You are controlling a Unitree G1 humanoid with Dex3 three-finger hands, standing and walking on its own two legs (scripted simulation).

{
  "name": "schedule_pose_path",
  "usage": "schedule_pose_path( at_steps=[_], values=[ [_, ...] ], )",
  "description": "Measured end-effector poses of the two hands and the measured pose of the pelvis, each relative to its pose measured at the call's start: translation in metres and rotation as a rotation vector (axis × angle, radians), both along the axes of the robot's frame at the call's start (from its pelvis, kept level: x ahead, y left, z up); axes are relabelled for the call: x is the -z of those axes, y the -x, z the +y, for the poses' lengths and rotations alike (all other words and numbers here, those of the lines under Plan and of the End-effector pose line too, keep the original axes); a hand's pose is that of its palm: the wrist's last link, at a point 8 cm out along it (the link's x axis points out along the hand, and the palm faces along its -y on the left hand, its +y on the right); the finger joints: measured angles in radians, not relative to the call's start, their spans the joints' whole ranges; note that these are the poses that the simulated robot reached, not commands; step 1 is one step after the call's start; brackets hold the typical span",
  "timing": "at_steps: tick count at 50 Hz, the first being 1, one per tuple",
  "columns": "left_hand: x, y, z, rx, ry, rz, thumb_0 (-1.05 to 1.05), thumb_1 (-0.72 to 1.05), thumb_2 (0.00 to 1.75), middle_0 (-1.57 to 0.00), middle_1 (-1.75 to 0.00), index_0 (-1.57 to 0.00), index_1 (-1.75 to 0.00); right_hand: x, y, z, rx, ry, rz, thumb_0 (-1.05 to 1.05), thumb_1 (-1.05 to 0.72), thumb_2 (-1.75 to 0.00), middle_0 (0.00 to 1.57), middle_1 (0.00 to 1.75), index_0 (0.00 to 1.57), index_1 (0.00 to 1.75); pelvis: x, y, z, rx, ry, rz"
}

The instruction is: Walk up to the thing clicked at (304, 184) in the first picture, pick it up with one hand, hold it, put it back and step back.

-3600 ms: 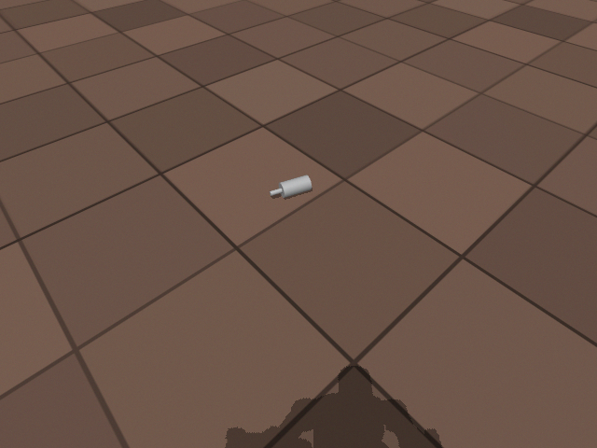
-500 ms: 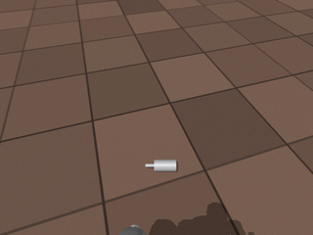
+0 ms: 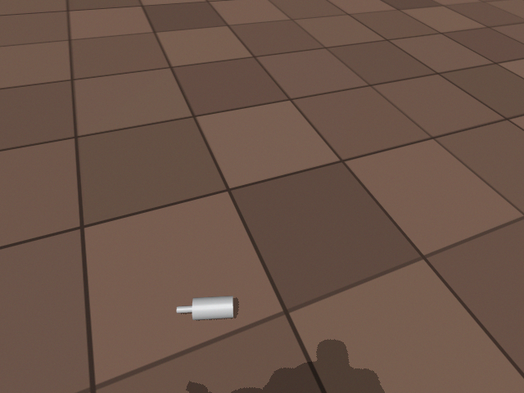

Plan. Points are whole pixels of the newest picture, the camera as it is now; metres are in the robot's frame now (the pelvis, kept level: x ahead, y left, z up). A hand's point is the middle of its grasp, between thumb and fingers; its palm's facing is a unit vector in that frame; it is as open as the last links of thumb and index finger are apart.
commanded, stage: walk up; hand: left
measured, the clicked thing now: (205, 308) +0.57 +0.19 -0.71
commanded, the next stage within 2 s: none
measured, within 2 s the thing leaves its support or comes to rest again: neither
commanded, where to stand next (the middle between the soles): +0.19 -0.06 m, yaw +5 degrees
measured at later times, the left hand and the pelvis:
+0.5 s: hand out of the picture +0.13 +0.16 -0.15, palm faces +0.06 -0.94 -0.34, open 7.4 cm; pelvis +0.12 -0.10 +0.00, yaw +4 degrees
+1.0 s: hand out of the picture +0.16 +0.20 -0.13, palm faces +0.07 -0.88 -0.47, open 7.4 cm; pelvis +0.11 -0.11 +0.00, yaw +5 degrees
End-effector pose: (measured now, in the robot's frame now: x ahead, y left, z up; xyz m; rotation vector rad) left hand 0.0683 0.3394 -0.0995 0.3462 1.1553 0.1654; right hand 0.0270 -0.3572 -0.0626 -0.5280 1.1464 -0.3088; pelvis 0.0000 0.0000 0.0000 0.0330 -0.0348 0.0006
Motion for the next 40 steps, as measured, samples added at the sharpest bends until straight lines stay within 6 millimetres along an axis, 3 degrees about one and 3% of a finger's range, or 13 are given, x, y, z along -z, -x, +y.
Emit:
schedule_pose_path(
  at_steps=[3, 6, 11, 16, 23, 32, 36, 40],
  values=[
    [-0.004, -0.010, -0.023, -0.017, -0.051, -0.020, 0.01, 0.91, 0.89, -0.20, -0.30, -0.20, -0.30, 0.022, -0.021, -0.039, 0.008, 0.006, 0.018, 0.01, -0.90, -0.90, 0.21, 0.30, 0.21, 0.31, 0.012, -0.016, -0.029, -0.006, 0.038, -0.009],
    [-0.012, -0.007, -0.047, -0.058, -0.066, -0.029, 0.01, 0.91, 0.89, -0.20, -0.30, -0.20, -0.30, 0.033, -0.049, -0.053, 0.015, -0.019, 0.032, 0.01, -0.90, -0.90, 0.20, 0.30, 0.20, 0.30, 0.009, -0.032, -0.048, -0.017, 0.030, -0.007],
    [-0.023, 0.001, -0.080, -0.107, -0.056, 0.029, 0.01, 0.91, 0.89, -0.20, -0.30, -0.20, -0.30, 0.027, -0.106, -0.047, -0.058, -0.114, -0.015, 0.01, -0.91, -0.90, 0.20, 0.30, 0.20, 0.30, -0.009, -0.059, -0.071, -0.019, 0.027, 0.005],
    [-0.016, -0.001, -0.104, -0.129, -0.037, 0.086, 0.01, 0.91, 0.89, -0.20, -0.30, -0.20, -0.30, 0.023, -0.151, -0.040, -0.125, -0.171, -0.011, 0.01, -0.90, -0.90, 0.20, 0.30, 0.20, 0.30, -0.014, -0.086, -0.089, -0.032, 0.034, 0.014],
    [0.015, -0.037, -0.126, -0.146, 0.007, 0.108, 0.01, 0.91, 0.89, -0.20, -0.30, -0.21, -0.30, 0.033, -0.210, -0.033, -0.157, -0.171, -0.035, 0.01, -0.90, -0.90, 0.20, 0.30, 0.21, 0.30, -0.001, -0.117, -0.094, -0.070, 0.015, 0.011],
    [0.013, -0.113, -0.151, -0.093, 0.001, -0.039, 0.01, 0.91, 0.89, -0.20, -0.30, -0.21, -0.30, 0.037, -0.241, -0.043, -0.149, -0.205, -0.108, 0.01, -0.90, -0.90, 0.20, 0.30, 0.21, 0.31, 0.003, -0.123, -0.116, -0.069, 0.021, -0.004],
    [0.001, -0.116, -0.155, -0.082, -0.052, -0.074, 0.01, 0.91, 0.89, -0.20, -0.30, -0.21, -0.30, 0.044, -0.246, -0.056, -0.123, -0.223, -0.093, 0.01, -0.90, -0.90, 0.20, 0.30, 0.21, 0.30, 0.003, -0.123, -0.126, -0.078, 0.044, -0.016],
    [-0.015, -0.108, -0.145, -0.089, -0.103, -0.052, 0.01, 0.91, 0.89, -0.21, -0.30, -0.21, -0.30, 0.040, -0.240, -0.065, -0.101, -0.227, -0.065, 0.01, -0.90, -0.90, 0.20, 0.30, 0.20, 0.30, -0.006, -0.121, -0.126, -0.082, 0.012, -0.001]
  ],
)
